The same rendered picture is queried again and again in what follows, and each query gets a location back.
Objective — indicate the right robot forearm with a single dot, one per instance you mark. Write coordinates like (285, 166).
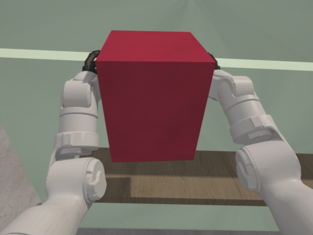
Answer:
(248, 120)

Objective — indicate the robot left hand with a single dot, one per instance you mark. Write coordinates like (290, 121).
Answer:
(90, 63)

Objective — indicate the carton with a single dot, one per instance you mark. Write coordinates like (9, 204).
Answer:
(154, 87)

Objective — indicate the robot left upper arm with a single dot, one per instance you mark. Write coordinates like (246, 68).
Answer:
(72, 186)

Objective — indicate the robot right hand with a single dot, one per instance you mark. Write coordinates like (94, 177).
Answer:
(216, 65)

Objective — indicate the left robot forearm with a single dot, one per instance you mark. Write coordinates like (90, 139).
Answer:
(78, 118)

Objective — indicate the table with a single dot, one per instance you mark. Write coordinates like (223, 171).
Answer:
(210, 179)

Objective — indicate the robot right upper arm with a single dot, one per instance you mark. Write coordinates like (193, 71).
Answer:
(271, 169)

